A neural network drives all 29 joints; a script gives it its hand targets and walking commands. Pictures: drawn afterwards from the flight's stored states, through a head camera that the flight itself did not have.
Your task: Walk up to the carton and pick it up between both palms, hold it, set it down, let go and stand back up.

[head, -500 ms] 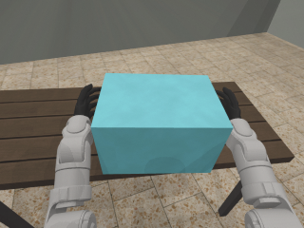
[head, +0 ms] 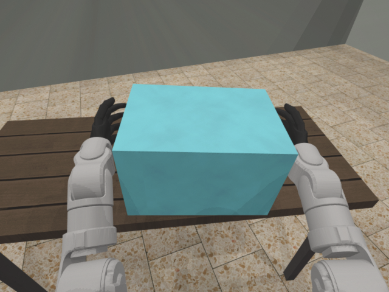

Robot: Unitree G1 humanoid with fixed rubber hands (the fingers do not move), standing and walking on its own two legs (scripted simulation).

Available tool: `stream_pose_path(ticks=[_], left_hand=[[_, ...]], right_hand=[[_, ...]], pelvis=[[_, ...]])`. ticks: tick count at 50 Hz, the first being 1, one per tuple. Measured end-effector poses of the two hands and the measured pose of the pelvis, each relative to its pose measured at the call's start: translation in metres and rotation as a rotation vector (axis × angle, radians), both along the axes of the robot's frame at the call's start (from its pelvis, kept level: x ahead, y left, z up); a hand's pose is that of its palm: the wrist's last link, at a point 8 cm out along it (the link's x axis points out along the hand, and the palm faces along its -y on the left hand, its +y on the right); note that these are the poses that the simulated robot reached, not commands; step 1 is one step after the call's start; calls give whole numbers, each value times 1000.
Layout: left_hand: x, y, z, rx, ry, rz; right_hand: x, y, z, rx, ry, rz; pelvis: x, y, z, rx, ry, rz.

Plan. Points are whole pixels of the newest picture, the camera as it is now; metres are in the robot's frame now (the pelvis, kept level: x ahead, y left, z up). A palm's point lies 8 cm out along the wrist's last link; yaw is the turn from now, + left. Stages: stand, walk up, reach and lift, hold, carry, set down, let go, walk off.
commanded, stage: hold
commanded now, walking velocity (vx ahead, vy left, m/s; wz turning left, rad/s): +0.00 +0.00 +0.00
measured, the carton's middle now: (199, 149) +0.36 +0.00 +0.15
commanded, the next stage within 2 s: none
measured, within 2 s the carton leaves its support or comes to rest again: neither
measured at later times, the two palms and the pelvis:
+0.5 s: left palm (94, 139) +0.35 +0.20 +0.19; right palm (290, 139) +0.35 -0.18 +0.18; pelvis -0.01 +0.00 +0.00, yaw +0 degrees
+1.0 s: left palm (98, 137) +0.35 +0.19 +0.19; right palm (292, 138) +0.35 -0.19 +0.18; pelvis +0.00 +0.00 +0.00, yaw +0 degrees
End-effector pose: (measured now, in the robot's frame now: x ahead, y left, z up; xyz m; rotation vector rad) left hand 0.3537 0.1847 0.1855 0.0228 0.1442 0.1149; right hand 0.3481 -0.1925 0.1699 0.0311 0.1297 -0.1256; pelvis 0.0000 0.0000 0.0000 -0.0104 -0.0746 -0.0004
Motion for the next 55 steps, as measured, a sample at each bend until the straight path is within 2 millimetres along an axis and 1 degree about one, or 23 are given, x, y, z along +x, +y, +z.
stream_pose_path(ticks=[7, 16, 20, 24, 30, 43, 46, 51, 55], left_hand=[[-5, 2, 3, -9, 1, 5], [-5, 9, 5, -16, 19, 13], [-8, 12, 9, -11, 1, 19], [-8, 13, 5, -18, 15, 22], [-7, 12, 5, -13, 17, 21], [-2, 3, 9, -5, 12, 23], [-3, 4, 10, 1, -1, 20], [-4, 7, 5, -18, 15, 10], [-5, 9, 6, -16, -1, 10]], right_hand=[[-3, 2, 7, -6, 2, 4], [-1, 9, 9, -7, 21, 11], [0, 11, 13, -14, 2, 19], [0, 12, 12, -10, 17, 19], [0, 11, 10, -3, 17, 17], [5, 3, 12, 1, 10, 26], [4, 4, 14, -9, 0, 23], [3, 7, 10, -10, 21, 20], [2, 9, 12, 0, 5, 18]], pelvis=[[-4, -2, 0, 1, -8, 1], [-9, -2, 0, 2, 3, 4], [-10, -1, 0, 1, 3, 5], [-10, 0, 0, 2, -5, 5], [-8, 1, 0, 1, 5, 5], [-1, -1, 0, 1, 9, 3], [0, -2, 0, 1, 1, 4], [1, -3, 0, 1, -7, 6], [2, -3, 0, 0, -4, 10]])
